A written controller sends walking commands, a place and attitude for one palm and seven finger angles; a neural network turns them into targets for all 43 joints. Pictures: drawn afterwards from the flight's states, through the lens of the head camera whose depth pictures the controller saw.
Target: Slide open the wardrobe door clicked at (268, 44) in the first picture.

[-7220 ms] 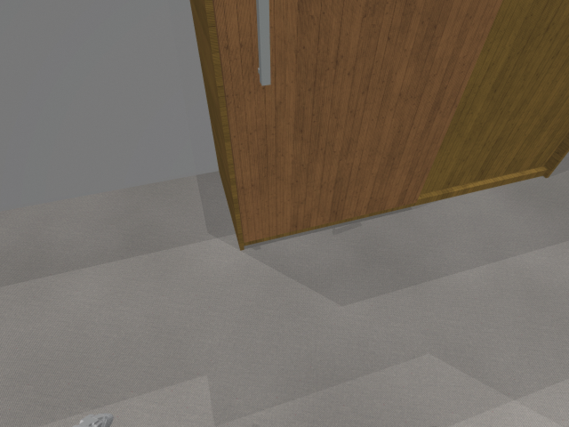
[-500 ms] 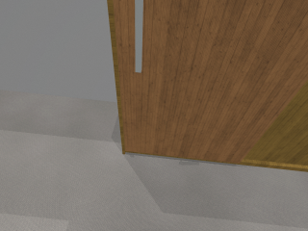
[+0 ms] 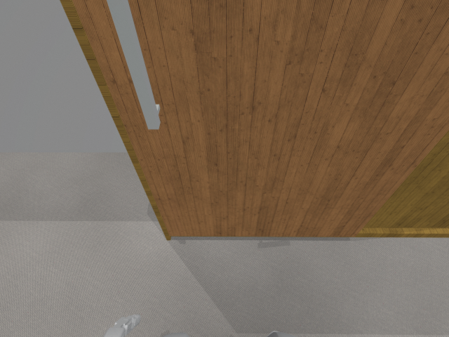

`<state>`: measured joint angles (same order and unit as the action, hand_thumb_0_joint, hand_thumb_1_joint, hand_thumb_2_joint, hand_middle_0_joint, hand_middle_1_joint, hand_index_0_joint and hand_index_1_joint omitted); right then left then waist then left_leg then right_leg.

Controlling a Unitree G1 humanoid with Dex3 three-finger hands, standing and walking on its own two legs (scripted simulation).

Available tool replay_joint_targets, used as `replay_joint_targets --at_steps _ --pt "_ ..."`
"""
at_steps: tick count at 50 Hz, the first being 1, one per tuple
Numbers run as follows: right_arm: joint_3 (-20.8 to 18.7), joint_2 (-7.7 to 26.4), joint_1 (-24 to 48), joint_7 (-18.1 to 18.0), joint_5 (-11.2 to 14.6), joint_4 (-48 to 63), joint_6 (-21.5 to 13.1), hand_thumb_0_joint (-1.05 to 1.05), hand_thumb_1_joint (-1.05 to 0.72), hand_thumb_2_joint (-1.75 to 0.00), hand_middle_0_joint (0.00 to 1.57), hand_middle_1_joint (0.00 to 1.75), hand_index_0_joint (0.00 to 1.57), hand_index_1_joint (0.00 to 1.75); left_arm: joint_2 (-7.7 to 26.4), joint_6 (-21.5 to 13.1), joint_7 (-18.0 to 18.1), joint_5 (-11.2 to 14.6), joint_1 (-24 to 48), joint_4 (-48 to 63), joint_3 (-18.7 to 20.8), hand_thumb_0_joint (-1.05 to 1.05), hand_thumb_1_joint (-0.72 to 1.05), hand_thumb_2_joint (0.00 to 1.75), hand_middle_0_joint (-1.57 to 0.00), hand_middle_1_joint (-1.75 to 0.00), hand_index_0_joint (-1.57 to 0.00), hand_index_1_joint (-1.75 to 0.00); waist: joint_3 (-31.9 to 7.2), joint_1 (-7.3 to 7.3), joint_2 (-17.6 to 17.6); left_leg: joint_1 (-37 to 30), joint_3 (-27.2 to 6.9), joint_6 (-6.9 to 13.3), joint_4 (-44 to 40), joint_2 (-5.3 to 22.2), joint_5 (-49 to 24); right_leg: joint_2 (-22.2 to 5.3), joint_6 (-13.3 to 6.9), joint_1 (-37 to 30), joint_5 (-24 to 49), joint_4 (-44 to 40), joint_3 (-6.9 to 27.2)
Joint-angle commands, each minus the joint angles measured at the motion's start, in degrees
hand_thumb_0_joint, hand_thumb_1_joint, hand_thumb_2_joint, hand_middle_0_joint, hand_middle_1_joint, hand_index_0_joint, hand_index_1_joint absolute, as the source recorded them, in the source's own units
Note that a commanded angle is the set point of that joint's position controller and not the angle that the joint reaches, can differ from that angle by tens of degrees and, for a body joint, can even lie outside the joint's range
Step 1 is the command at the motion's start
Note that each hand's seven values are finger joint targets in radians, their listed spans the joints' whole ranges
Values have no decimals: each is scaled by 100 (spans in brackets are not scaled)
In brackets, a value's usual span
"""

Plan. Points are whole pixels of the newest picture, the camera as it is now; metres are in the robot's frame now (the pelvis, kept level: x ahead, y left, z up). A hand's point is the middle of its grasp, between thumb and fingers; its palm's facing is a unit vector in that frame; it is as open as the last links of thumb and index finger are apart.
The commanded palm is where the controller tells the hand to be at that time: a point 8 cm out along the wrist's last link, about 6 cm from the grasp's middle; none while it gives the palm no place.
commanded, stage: come to a stop and stand still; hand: left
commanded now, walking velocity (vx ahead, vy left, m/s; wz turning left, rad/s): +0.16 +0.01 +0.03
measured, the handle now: (138, 55) +0.57 +0.18 +0.20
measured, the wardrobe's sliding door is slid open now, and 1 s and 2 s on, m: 0.00 0.00 0.00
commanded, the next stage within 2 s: look again from close up in 1.58 s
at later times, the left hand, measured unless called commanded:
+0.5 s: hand out of the picture +0.09 +0.20 -0.16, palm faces +0.05 -0.97 -0.25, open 7.4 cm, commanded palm none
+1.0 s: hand out of the picture +0.05 +0.19 -0.16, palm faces +0.06 -0.97 -0.21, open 7.4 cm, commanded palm none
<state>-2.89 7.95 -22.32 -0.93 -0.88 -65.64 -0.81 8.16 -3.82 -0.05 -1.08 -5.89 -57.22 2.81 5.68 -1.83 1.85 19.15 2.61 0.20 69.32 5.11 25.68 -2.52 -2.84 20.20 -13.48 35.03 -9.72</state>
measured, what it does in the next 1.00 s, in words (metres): steps on the spot: left foot, then right foot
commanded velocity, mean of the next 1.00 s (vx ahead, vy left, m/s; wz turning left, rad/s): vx -0.06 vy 0.03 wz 0.00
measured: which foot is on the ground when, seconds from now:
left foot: up 0.00-0.20, down 0.22-0.56, up 0.58-0.88, down 0.90-1.00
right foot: down 0.00-0.28, up 0.30-0.54, down 0.56-1.00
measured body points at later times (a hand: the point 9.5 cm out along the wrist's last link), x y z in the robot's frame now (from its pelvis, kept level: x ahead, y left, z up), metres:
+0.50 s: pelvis +0.06 +0.00 +0.01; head +0.10 +0.00 +0.46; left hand +0.09 +0.25 -0.14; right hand +0.18 -0.22 -0.14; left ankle +0.14 +0.14 -0.72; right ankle +0.03 -0.12 -0.68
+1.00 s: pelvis +0.03 +0.00 +0.01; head +0.04 +0.00 +0.46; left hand +0.05 +0.24 -0.14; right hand +0.04 -0.24 -0.14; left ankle +0.00 +0.13 -0.72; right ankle +0.05 -0.13 -0.72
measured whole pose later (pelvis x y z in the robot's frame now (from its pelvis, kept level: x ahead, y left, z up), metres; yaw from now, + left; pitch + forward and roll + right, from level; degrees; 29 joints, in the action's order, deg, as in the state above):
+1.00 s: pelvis +0.03 +0.00 +0.01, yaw -1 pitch -1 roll +0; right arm -1.5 9.9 -15.3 -1.4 -0.9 -62.5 0.7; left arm 10.5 1.5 1.3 -0.9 -13.1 -62.0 2.4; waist 2.3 1.8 -0.7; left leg 8.7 2.3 -1.0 26.6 1.4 17.1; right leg -3.8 1.4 14.9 -12.5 28.5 -3.8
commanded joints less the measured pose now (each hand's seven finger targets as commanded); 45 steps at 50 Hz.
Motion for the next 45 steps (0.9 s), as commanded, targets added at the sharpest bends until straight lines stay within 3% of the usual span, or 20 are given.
replay_joint_targets --at_steps 1,3,6,9,11,12,14,16,19,21,24,26,27,28,29,31,34,40,43,45 --pt "8 60 -270 36 -53 458 -8 0 -90 -90 20 30 20 30 694 19 134 -36 -632 -76 94 0 90 90 -20 -30 -20 -30 -456 0 -789 477 -26 -153 -804 320 -368 -1490 -579 -127 964 -2128 1125" --pt "33 -6 -155 62 -54 541 24 0 -90 -90 20 30 20 30 624 35 119 -38 -682 -53 100 0 90 90 -20 -30 -20 -30 -404 12 -939 277 169 -207 -1569 237 -597 -1325 -584 -7 786 -2200 967" --pt "101 22 241 55 -25 635 -43 0 -90 -90 20 30 20 30 733 65 117 -23 -742 -116 80 0 90 90 -20 -30 -20 -30 -452 131 -840 35 260 -293 -2705 21 -911 -1197 -566 -416 1887 -1825 863" --pt "111 271 249 12 10 552 -57 0 -90 -90 20 30 20 30 760 175 157 34 -663 -188 2 0 90 90 -20 -30 -20 -30 -636 11 -611 -1024 150 -319 -4234 -24 -2355 -824 -192 -430 1935 -1128 630" --pt "18 799 349 -31 15 657 -97 0 -90 -90 20 30 20 30 631 300 208 63 -1009 -122 -18 0 90 90 -20 -30 -20 -30 -718 140 310 -1312 -491 39 -4411 754 -4813 -419 270 -353 981 -657 527" --pt "-41 988 502 -55 6 752 -33 0 -90 -90 20 30 20 30 576 370 243 36 -1155 -88 -20 0 90 90 -20 -30 -20 -30 -453 177 423 -1143 -606 242 -4474 1043 -5018 -233 345 -299 202 -502 509" --pt "-72 1120 742 -150 9 799 24 0 -90 -90 20 30 20 30 682 498 227 61 -1186 -72 3 0 90 90 -20 -30 -20 -30 -415 156 1570 -927 -1140 782 -4999 1519 -5879 -49 472 -239 -1462 777 443" --pt "-121 1189 913 -210 -31 922 82 0 -90 -90 20 30 20 30 737 553 225 55 -1216 -20 76 0 90 90 -20 -30 -20 -30 -674 156 1126 -1223 -1121 1084 -4831 1659 -6109 -48 444 187 -2006 1902 856" --pt "-229 1254 1117 -193 -50 1087 158 0 -90 -90 20 30 20 30 693 555 192 21 -1139 117 147 0 90 90 -20 -30 -20 -30 -956 116 542 -1559 -864 1128 -4556 1580 -5827 45 480 659 -1867 2456 931" --pt "-281 1283 1266 -175 -48 1159 172 0 -90 -90 20 30 20 30 600 575 177 33 -1173 224 164 0 90 90 -20 -30 -20 -30 -1203 134 630 -1534 -746 1078 -4552 1533 -5244 5 511 535 -1767 2253 946" --pt "-295 1170 1487 -114 -64 1225 194 0 -90 -90 20 30 20 30 513 531 155 16 -1385 250 140 0 90 90 -20 -30 -20 -30 -1147 217 896 -892 -648 891 -4586 1314 -4033 -9 425 -211 -1449 924 690" --pt "-281 1052 1591 -51 -1 1245 228 0 -90 -90 20 30 20 30 538 457 160 -13 -1905 55 121 0 90 90 -20 -30 -20 -30 -1285 449 469 -389 -370 497 -4165 809 -2290 17 473 -1097 -25 -694 508" --pt "-241 691 1496 -5 53 1270 247 0 -90 -90 20 30 20 30 841 399 187 -78 -1896 53 129 0 90 90 -20 -30 -20 -30 -972 445 -547 188 -111 115 -3538 239 -915 -575 324 -1153 98 -1598 1318" --pt "-150 340 1481 59 65 1399 288 0 -90 -90 20 30 20 30 1267 363 194 -98 -1431 198 153 0 90 90 -20 -30 -20 -30 -497 272 -1682 707 158 -215 -2983 -302 216 -1723 -213 -578 -329 -2198 2701" --pt "-167 533 1710 72 38 1452 358 0 -90 -90 20 30 20 30 1397 372 189 -75 -1255 347 181 0 90 90 -20 -30 -20 -30 -420 475 -1295 272 -191 -180 -2380 -212 467 -2070 -639 278 -984 -2516 2942" --pt "-167 608 1574 91 -8 1274 385 0 -90 -90 20 30 20 30 1290 349 194 -81 -812 314 167 0 90 90 -20 -30 -20 -30 -19 287 -1451 444 -460 -88 -1800 -201 14 -1725 -566 499 -1364 -2501 2807" --pt "-147 670 1095 122 -6 993 295 0 -90 -90 20 30 20 30 1150 329 184 -62 -728 260 144 0 90 90 -20 -30 -20 -30 -181 220 -1127 487 -244 -168 -1810 -240 -373 -1407 -415 -196 -235 -2104 2074" --pt "-22 534 1016 44 24 1002 169 0 -90 -90 20 30 20 30 1273 320 215 -64 -1292 -68 211 0 90 90 -20 -30 -20 -30 -565 521 -1073 137 -43 -247 -3433 -350 -151 -1537 -607 -1326 1532 -1584 2053" --pt "38 519 387 -21 35 684 81 0 -90 -90 20 30 20 30 1108 360 220 32 -968 -118 157 0 90 90 -20 -30 -20 -30 -803 252 -874 -1144 -59 -172 -4908 -329 -1317 -1090 -196 -808 1190 -1191 1651" --pt "8 868 421 -52 1 659 15 0 -90 -90 20 30 20 30 745 395 183 58 -996 -94 62 0 90 90 -20 -30 -20 -30 -813 337 178 -1364 -724 123 -4919 451 -2257 -448 214 -401 486 -874 1063"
